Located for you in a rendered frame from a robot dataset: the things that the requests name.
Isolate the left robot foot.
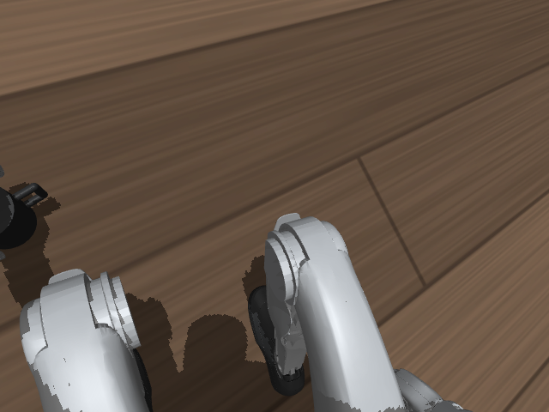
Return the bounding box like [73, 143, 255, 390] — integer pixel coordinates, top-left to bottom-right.
[132, 348, 153, 412]

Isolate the right robot foot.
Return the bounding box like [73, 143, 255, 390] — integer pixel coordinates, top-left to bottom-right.
[248, 285, 305, 397]

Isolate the mug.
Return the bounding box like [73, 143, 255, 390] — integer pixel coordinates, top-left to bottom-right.
[0, 183, 48, 250]

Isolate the right robot hand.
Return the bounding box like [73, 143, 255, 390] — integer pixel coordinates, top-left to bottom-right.
[394, 368, 444, 412]

